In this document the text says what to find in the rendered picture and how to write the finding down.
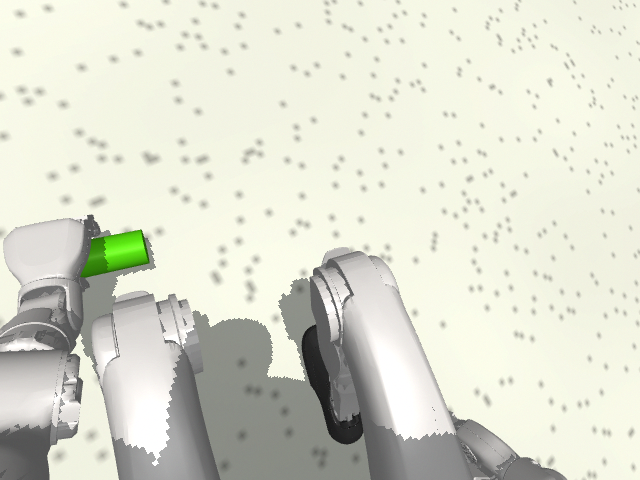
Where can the right robot arm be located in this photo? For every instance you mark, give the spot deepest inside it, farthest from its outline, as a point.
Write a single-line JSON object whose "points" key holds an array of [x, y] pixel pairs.
{"points": [[527, 469]]}

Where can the right robot foot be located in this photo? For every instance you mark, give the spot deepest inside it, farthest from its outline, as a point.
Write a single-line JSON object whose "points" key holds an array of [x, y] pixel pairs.
{"points": [[343, 432]]}

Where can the left robot hand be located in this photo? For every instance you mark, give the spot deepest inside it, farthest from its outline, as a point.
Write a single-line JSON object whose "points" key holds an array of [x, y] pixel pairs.
{"points": [[51, 249]]}

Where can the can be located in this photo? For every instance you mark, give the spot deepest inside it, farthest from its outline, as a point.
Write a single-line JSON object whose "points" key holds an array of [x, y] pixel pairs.
{"points": [[116, 252]]}

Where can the left robot arm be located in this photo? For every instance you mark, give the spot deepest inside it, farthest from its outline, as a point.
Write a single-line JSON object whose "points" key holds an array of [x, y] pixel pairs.
{"points": [[40, 391]]}

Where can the right robot hand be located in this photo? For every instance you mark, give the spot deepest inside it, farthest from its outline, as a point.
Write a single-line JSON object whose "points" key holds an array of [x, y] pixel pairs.
{"points": [[488, 456]]}

